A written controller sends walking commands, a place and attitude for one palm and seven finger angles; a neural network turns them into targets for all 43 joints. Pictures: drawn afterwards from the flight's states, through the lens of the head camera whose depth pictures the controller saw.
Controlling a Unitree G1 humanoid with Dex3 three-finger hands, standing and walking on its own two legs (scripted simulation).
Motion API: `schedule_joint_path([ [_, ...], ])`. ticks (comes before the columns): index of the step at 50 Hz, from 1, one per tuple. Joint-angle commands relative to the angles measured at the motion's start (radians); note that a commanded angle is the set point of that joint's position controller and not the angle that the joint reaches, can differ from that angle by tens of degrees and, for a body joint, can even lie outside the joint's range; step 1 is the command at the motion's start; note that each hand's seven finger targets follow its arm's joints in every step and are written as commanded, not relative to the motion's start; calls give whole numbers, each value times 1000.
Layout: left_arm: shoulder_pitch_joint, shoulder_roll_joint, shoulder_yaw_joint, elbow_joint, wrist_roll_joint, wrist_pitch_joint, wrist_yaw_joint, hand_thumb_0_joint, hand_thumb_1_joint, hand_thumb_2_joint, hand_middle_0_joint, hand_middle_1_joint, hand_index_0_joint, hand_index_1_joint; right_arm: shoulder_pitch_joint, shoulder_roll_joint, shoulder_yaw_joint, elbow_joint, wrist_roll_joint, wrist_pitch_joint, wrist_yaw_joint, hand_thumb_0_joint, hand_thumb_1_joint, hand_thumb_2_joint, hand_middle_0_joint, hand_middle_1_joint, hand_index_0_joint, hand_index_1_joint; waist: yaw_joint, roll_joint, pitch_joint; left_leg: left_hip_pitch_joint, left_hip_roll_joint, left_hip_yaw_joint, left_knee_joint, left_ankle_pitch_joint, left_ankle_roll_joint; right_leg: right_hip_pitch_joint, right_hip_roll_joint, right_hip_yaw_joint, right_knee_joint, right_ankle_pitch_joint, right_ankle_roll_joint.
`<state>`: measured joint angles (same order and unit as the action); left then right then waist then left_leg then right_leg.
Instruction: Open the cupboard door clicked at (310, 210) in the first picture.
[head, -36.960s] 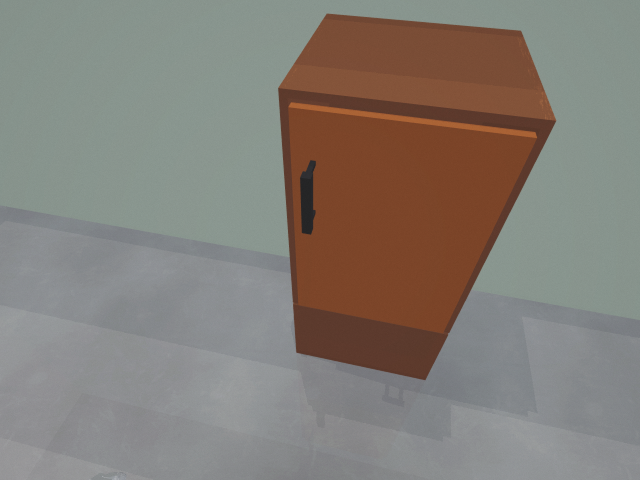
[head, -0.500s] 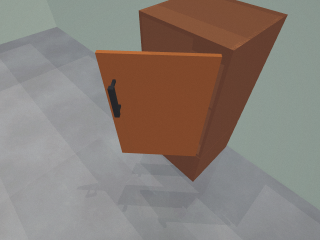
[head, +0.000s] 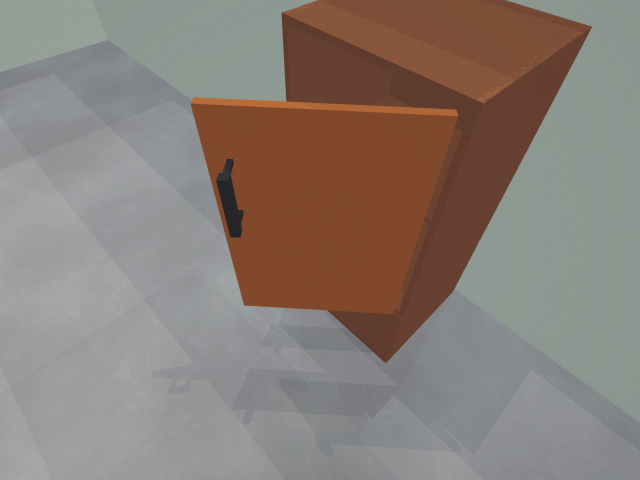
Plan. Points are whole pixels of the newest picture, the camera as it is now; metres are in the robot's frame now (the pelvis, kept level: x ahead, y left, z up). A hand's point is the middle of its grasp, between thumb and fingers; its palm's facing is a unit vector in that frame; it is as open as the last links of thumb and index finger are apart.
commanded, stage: come to a stop and stand still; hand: left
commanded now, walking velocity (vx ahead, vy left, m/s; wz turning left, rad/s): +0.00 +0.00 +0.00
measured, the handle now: (232, 199) +0.55 +0.19 -0.01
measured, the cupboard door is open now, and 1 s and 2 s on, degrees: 42 42 42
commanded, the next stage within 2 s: look again from close up in 0.42 s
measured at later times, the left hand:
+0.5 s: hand out of the picture -0.02 +0.19 -0.17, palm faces +0.01 -0.98 -0.21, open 7.4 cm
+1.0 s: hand out of the picture +0.00 +0.17 -0.17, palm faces +0.01 -0.98 -0.22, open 7.3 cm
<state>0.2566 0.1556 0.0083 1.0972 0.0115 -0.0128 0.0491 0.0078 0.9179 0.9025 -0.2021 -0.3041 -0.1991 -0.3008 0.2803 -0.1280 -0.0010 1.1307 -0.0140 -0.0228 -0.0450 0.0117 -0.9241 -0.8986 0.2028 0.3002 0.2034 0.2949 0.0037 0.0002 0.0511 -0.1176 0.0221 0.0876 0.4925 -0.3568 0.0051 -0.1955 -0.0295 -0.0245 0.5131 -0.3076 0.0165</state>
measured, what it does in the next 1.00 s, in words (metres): stands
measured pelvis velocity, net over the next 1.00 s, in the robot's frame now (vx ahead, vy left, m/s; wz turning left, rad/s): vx -0.02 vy -0.01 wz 0.00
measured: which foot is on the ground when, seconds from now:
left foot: down 0.00-1.00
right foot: down 0.00-1.00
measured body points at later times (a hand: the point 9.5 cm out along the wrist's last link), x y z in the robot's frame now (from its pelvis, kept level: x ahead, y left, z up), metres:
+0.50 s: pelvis -0.02 +0.01 +0.00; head +0.00 +0.00 +0.45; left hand -0.02 +0.24 -0.15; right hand -0.02 -0.21 -0.16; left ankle -0.06 +0.11 -0.74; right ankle -0.02 -0.13 -0.74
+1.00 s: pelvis -0.02 -0.01 +0.00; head +0.01 -0.02 +0.45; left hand +0.00 +0.22 -0.15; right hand -0.01 -0.23 -0.16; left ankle -0.06 +0.11 -0.74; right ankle -0.02 -0.13 -0.74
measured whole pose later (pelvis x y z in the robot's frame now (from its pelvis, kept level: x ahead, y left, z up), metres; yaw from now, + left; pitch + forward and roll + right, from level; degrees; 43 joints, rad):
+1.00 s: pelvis -0.02 -0.01 +0.00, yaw +0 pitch -1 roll +1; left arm 0.24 0.16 0.00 1.10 0.01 -0.01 0.04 0.01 0.92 0.90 -0.20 -0.30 -0.20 -0.30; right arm 0.26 -0.15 0.00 1.12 -0.01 -0.02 -0.03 0.00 -0.91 -0.90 0.20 0.30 0.20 0.29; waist 0.00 0.00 0.06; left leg -0.12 0.02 0.08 0.46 -0.32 0.00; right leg -0.21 -0.03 -0.02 0.51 -0.28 0.00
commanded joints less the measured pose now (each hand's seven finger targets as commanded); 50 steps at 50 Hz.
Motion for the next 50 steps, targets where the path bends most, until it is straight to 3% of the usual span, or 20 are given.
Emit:
schedule_joint_path([
  [1,92,136,11,-34,2,-41,20,0,900,900,-200,-300,-200,-300,55,-75,-19,-113,12,-6,18,0,-900,-900,200,300,200,300,-28,-86,-81,-122,47,-66,13,49,1,79,-169,128,-22,690,-84],
  [2,64,118,8,-49,5,-42,13,0,900,900,-200,-300,-200,-300,88,-70,-14,-106,3,-12,23,0,-900,-900,200,300,200,300,-29,-22,-102,-91,51,-70,-29,163,5,86,-137,97,26,684,-83],
  [4,64,102,5,-59,-3,-33,7,0,900,900,-200,-300,-200,-300,102,-109,-17,-101,-2,-17,15,0,-900,-900,200,300,200,300,-18,93,-111,-43,98,-97,-12,502,21,60,-83,53,52,475,-70],
  [5,57,100,5,-58,-4,-23,5,0,900,900,-200,-300,-200,-300,90,-118,-15,-107,-2,-16,12,0,-900,-900,200,300,200,300,-14,115,-88,-37,112,-103,-24,554,26,38,-67,35,47,357,-66],
  [7,47,90,0,-57,2,-11,1,0,900,900,-200,-300,-200,-300,64,-119,-12,-120,-3,-11,9,0,-900,-900,200,300,200,300,-6,88,-4,-79,114,-110,-47,488,37,2,-51,37,13,240,-60],
  [9,40,94,-2,-62,1,-3,-4,0,900,900,-200,-300,-200,-300,51,-128,-12,-128,-1,-6,12,0,-900,-900,200,300,200,300,-6,19,28,-100,102,-113,-84,306,38,-16,-49,46,-15,173,-57],
  [11,33,98,-3,-66,2,4,-9,0,900,900,-200,-300,-200,-300,37,-135,-12,-131,-1,-2,18,0,-900,-900,200,300,200,300,-4,1,72,-133,93,-120,-129,136,40,-44,-47,58,-42,89,-52],
  [13,34,102,-2,-72,5,6,-12,0,900,900,-200,-300,-200,-300,37,-137,-12,-129,-2,-3,20,0,-900,-900,200,300,200,300,-3,20,85,-150,88,-127,-158,76,42,-46,-43,61,-49,60,-51],
  [16,41,107,-2,-72,4,5,-14,0,900,900,-200,-300,-200,-300,34,-143,-11,-123,-1,-4,22,0,-900,-900,200,300,200,300,0,10,70,-145,85,-128,-172,40,44,-40,-46,69,-58,58,-51],
  [21,49,112,-1,-62,2,-2,-16,0,900,900,-200,-300,-200,-300,49,-143,-7,-104,1,-11,20,0,-900,-900,200,300,200,300,-2,-3,15,-92,80,-108,-147,145,42,-18,-60,76,-57,143,-51],
  [27,53,111,1,-44,1,-8,-12,0,900,900,-200,-300,-200,-300,60,-127,-6,-68,3,-13,14,0,-900,-900,200,300,200,300,-5,-12,-4,-48,82,-91,-121,259,36,1,-69,73,-46,259,-53],
  [50,31,117,9,-27,1,-12,-12,0,900,900,-200,-300,-200,-300,46,-111,-12,-26,1,-8,10,0,-900,-900,200,300,200,300,-4,-13,-8,-30,81,-74,-114,255,20,9,-83,84,-72,324,-59],
])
